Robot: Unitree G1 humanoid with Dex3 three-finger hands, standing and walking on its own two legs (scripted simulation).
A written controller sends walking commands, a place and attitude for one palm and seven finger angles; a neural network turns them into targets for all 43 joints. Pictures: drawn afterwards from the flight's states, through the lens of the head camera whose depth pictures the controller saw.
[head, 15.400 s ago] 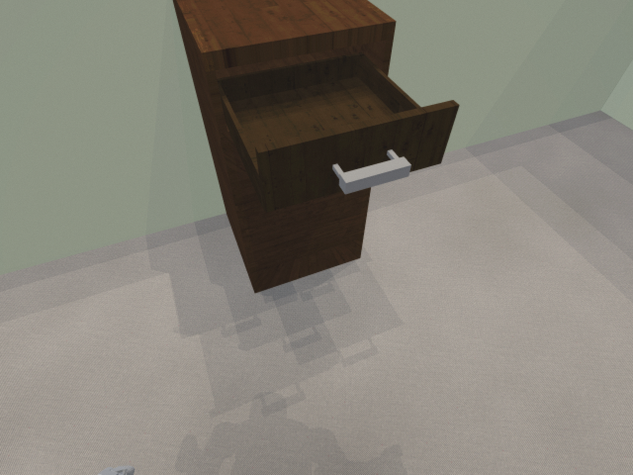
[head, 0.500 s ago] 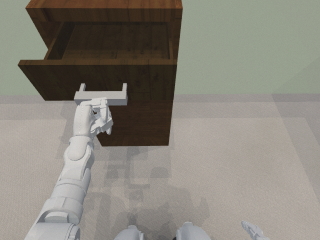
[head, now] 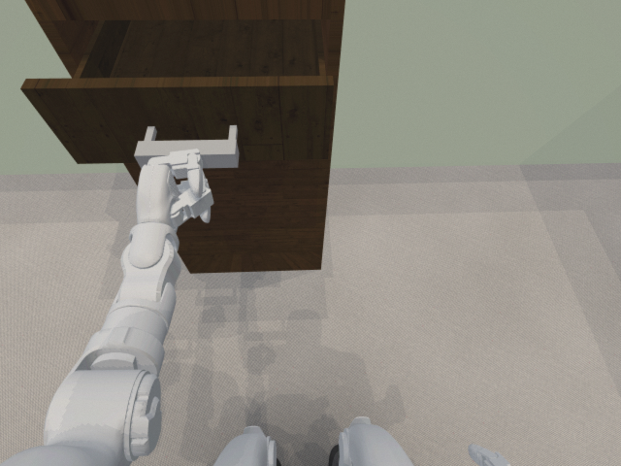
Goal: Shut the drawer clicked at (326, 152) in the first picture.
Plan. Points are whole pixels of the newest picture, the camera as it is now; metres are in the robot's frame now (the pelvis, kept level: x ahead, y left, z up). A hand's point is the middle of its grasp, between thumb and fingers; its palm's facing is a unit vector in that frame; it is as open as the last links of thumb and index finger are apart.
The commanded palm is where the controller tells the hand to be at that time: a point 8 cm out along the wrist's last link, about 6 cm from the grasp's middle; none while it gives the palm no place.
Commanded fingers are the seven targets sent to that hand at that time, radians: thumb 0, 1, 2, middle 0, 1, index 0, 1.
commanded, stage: push the drawer shut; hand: left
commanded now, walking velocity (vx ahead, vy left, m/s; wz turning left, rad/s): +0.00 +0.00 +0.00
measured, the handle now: (190, 143) +0.53 +0.15 +0.07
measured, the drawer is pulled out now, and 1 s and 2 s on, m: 0.15 0.03 0.00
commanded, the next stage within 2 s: pull the fist back off the drawer in 1.50 s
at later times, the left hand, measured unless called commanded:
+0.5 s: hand (216, 154) +0.52 +0.12 +0.06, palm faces +0.03 -1.00 -0.05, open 3.4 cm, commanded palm +0.51 +0.17 +0.07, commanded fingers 0.00 0.90 0.90 -1.40 -1.60 -1.40 -1.60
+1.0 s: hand (216, 128) +0.57 +0.12 +0.06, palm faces +0.03 -1.00 -0.05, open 3.4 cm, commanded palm +0.56 +0.16 +0.07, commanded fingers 0.00 0.90 0.90 -1.40 -1.60 -1.40 -1.60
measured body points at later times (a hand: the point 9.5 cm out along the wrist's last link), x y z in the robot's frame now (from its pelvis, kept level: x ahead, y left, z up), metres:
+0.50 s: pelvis +0.00 +0.00 -0.01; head +0.12 -0.01 +0.42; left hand +0.51 +0.17 +0.07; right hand -0.01 -0.27 -0.13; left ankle +0.02 +0.10 -0.68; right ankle +0.04 -0.09 -0.68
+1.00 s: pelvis +0.01 +0.00 -0.01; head +0.16 +0.01 +0.41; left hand +0.56 +0.17 +0.07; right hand -0.02 -0.26 -0.12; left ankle +0.02 +0.10 -0.68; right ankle +0.04 -0.09 -0.68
